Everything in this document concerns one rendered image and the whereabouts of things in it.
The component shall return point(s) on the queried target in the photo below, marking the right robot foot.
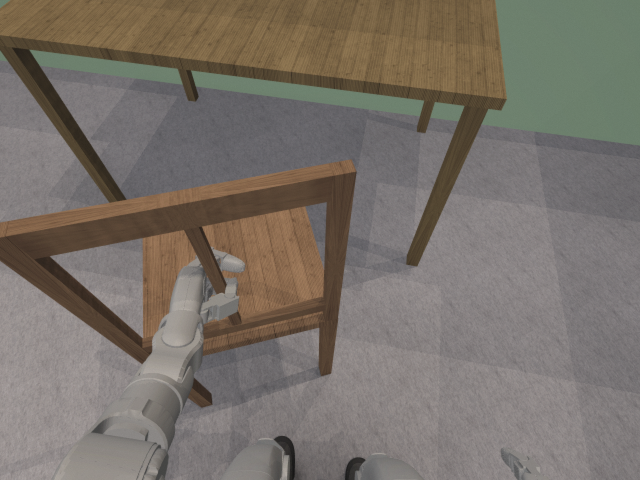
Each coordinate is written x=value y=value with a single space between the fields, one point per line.
x=353 y=466

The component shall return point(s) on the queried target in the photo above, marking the left robot upper arm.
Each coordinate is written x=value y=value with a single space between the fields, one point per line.
x=107 y=457

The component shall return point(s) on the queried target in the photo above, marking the right robot hand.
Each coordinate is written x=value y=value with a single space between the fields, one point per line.
x=524 y=468

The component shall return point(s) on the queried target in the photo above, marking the chair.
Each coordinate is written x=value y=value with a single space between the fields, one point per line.
x=261 y=220

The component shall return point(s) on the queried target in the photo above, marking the table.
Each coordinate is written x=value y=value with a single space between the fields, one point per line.
x=445 y=51

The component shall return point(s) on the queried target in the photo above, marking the robot left forearm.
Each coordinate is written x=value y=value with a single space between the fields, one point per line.
x=155 y=397

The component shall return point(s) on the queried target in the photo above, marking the left robot hand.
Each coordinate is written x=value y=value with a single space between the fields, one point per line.
x=193 y=287

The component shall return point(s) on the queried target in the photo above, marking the left robot shin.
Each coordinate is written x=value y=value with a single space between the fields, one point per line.
x=269 y=441

